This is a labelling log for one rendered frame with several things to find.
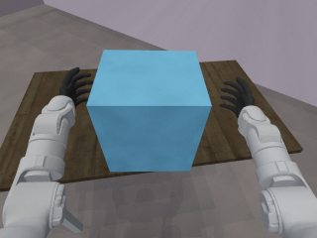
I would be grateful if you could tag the carton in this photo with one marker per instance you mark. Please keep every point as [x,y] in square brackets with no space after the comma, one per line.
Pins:
[149,109]

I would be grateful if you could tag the robot left hand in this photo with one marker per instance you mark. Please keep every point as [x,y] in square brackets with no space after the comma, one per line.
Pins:
[70,85]

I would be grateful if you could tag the robot right upper arm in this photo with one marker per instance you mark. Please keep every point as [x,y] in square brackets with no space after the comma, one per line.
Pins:
[289,211]

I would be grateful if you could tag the robot right forearm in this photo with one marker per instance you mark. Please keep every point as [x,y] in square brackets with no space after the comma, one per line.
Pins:
[274,165]

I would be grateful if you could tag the robot left upper arm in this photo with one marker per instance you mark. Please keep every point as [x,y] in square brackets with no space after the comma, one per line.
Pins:
[34,208]

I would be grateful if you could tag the robot right hand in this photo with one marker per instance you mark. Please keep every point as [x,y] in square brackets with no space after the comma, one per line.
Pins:
[244,96]

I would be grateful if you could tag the table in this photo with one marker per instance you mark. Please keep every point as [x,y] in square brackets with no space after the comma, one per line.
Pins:
[221,141]

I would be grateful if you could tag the robot left forearm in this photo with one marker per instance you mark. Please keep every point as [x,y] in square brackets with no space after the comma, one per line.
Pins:
[44,159]

